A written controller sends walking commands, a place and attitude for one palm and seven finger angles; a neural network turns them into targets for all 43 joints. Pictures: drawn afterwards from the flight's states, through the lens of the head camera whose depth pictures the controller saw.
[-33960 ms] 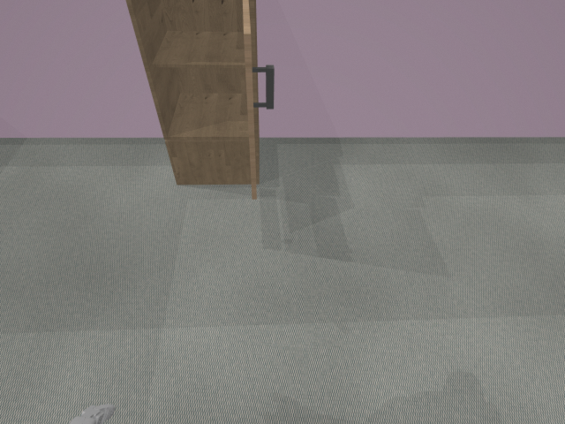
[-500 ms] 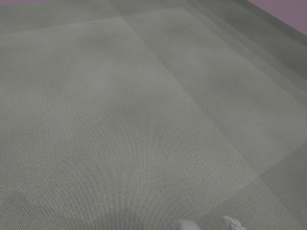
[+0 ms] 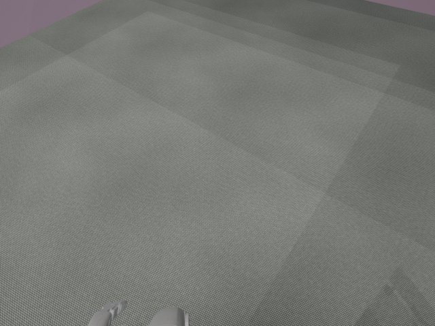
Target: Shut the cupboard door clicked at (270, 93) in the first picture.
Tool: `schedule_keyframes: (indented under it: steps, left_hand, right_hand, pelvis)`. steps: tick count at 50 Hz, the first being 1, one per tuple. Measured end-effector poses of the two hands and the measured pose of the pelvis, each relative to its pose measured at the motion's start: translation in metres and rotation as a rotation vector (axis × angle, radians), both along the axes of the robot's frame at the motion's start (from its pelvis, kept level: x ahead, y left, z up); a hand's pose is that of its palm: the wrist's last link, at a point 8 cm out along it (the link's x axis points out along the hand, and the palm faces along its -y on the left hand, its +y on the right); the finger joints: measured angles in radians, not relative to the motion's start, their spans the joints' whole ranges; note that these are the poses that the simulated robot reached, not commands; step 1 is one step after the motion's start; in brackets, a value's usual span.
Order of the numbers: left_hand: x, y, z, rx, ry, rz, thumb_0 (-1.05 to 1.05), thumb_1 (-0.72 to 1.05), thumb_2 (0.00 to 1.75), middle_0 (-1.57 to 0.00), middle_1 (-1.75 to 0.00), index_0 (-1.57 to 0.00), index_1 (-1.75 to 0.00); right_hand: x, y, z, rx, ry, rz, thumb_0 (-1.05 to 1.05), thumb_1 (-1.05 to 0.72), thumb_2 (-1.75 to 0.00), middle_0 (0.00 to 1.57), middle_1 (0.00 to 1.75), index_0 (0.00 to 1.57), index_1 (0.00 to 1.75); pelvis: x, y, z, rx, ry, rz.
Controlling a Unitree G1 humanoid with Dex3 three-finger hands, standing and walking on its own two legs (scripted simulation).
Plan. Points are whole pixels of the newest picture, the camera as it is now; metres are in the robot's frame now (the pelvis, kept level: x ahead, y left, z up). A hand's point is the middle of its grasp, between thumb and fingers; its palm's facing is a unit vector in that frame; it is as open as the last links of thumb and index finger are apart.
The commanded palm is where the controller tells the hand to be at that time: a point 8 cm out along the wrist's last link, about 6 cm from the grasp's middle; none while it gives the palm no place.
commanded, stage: turn to face it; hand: left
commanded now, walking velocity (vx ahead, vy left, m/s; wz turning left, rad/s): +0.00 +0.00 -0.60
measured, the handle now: out of the picture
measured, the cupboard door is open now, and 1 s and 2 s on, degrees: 59 59 59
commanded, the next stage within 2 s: take the last steps up to it in 1.88 s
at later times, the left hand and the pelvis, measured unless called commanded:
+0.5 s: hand out of the picture +0.13 +0.23 -0.17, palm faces -0.21 -0.95 -0.21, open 7.4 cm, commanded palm none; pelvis +0.01 +0.03 +0.00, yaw -17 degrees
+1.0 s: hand (178, 304) +0.18 +0.10 -0.15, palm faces -0.52 -0.82 -0.23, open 7.4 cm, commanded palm none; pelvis +0.00 -0.02 +0.00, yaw -33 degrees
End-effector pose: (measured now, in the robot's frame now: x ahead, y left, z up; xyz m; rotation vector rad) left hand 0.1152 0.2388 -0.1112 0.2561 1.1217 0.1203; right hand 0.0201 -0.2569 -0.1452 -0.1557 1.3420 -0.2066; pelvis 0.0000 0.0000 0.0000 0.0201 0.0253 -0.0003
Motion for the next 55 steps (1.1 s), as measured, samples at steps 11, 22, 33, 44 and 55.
schedule_keyframes:
  steps: [11,22,33,44,55]
  left_hand:
    - [-0.021,0.014,-0.019,-0.039,0.104,-0.003,0.01,0.90,0.90,-0.20,-0.30,-0.21,-0.30]
    - [0.003,0.045,-0.031,-0.040,0.168,-0.102,0.01,0.91,0.90,-0.20,-0.30,-0.20,-0.29]
    - [0.073,-0.019,-0.016,0.004,0.061,-0.330,0.01,0.91,0.90,-0.19,-0.30,-0.20,-0.29]
    - [0.086,-0.083,-0.002,0.020,0.034,-0.467,0.00,0.91,0.90,-0.20,-0.30,-0.20,-0.29]
    - [0.096,-0.085,-0.025,-0.027,0.110,-0.544,0.01,0.90,0.90,-0.20,-0.30,-0.21,-0.30]
  right_hand:
    - [0.069,0.025,0.019,-0.012,-0.196,-0.012,0.00,-0.91,-0.90,0.20,0.30,0.20,0.30]
    - [0.045,0.034,0.041,-0.105,-0.229,-0.082,0.00,-0.90,-0.90,0.21,0.30,0.20,0.30]
    - [-0.062,0.004,0.006,-0.061,-0.100,-0.327,0.00,-0.90,-0.90,0.21,0.30,0.20,0.30]
    - [-0.104,-0.019,0.007,-0.041,-0.060,-0.466,0.00,-0.91,-0.90,0.20,0.30,0.19,0.30]
    - [-0.076,-0.009,0.025,-0.101,-0.148,-0.536,0.00,-0.91,-0.90,0.20,0.30,0.20,0.30]
  pelvis:
    - [0.010,0.017,-0.001,-0.007,0.013,-0.113]
    - [0.015,0.035,0.001,-0.048,-0.003,-0.253]
    - [0.007,0.006,-0.010,-0.037,-0.018,-0.402]
    - [-0.001,-0.018,0.001,0.001,-0.002,-0.512]
    - [0.014,-0.005,-0.001,-0.014,0.019,-0.633]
